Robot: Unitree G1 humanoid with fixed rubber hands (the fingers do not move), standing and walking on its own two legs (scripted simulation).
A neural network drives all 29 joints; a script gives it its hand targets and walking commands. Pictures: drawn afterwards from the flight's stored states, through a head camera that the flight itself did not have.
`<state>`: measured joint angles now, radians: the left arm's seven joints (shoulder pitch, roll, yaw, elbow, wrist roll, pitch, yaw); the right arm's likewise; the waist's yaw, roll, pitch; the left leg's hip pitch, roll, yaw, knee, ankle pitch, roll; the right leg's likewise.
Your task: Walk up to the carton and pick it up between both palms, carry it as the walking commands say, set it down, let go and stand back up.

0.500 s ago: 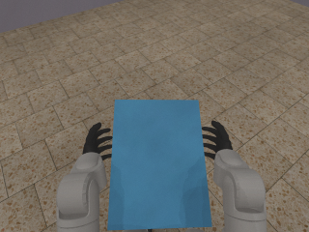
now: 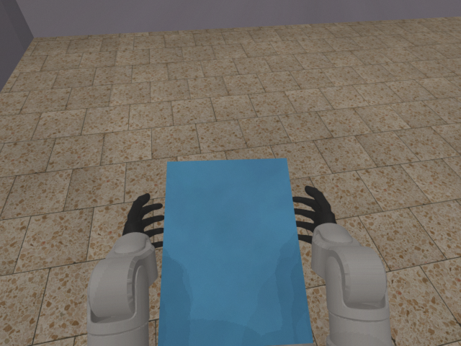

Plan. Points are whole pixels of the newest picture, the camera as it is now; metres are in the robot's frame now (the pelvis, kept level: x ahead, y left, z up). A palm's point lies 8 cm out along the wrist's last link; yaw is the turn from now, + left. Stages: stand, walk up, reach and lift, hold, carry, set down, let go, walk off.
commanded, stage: carry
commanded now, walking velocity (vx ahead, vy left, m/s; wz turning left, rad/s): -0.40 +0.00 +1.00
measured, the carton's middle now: (229, 250) +0.30 +0.00 -0.01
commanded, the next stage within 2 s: none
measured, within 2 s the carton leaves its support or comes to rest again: neither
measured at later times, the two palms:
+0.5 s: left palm out of the picture -0.03 +0.24 +0.11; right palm out of the picture +0.09 -0.02 +0.12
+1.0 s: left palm out of the picture -0.25 +0.22 +0.13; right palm out of the picture -0.08 -0.01 +0.12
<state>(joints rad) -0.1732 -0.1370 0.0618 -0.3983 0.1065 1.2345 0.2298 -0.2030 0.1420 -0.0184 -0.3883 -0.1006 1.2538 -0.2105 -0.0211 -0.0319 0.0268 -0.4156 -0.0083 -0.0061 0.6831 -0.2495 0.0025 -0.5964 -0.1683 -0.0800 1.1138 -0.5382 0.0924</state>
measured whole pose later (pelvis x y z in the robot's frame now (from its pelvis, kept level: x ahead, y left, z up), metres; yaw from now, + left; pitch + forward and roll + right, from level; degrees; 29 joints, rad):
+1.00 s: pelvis -0.37 -0.04 +0.02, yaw +38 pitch +3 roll +2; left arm -0.14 -0.13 0.03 -0.38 0.10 1.23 0.21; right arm -0.12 0.13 -0.02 -0.43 -0.10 1.24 -0.22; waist -0.02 0.02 -0.08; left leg -0.54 -0.04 0.05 0.89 -0.34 -0.01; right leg -0.32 -0.06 -0.09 0.51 -0.23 -0.03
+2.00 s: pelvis -0.41 -0.08 +0.01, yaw +41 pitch +2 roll +1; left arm -0.17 -0.14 0.05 -0.36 0.12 1.25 0.22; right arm -0.17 0.14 -0.02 -0.37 -0.11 1.24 -0.23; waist -0.02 0.01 -0.09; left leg -0.34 0.04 0.04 0.52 -0.21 -0.03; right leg -0.40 -0.04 -0.15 0.53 -0.17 -0.05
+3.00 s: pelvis -0.44 -0.10 +0.00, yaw +33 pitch +1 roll +2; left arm -0.17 -0.14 0.05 -0.44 0.10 1.27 0.22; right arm -0.17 0.14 -0.02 -0.43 -0.09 1.23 -0.23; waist -0.01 -0.02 0.00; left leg -0.43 0.10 0.18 0.67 -0.26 -0.02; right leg -0.54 -0.02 -0.06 0.65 -0.14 -0.04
